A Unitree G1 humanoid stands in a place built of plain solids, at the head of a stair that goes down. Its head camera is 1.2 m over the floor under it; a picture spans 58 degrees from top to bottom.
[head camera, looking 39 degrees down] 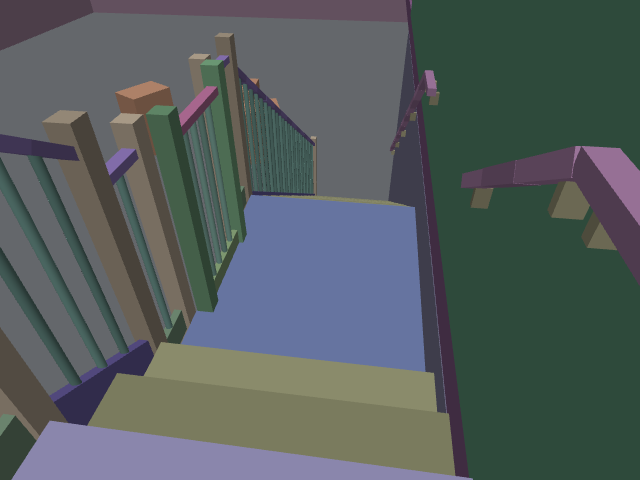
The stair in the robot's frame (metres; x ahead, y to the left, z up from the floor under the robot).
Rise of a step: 0.19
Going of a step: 0.29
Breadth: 1.20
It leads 8 degrees to the right of straight ahead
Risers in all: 3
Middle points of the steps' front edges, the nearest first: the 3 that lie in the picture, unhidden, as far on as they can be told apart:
0.57 0.19 0.00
0.85 0.15 -0.19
1.14 0.12 -0.37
